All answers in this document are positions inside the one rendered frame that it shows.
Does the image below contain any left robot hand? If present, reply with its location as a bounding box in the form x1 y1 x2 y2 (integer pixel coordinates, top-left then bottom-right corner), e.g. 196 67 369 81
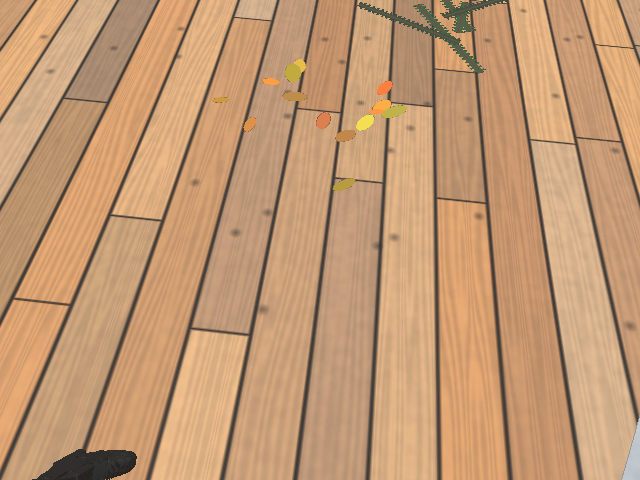
32 449 137 480

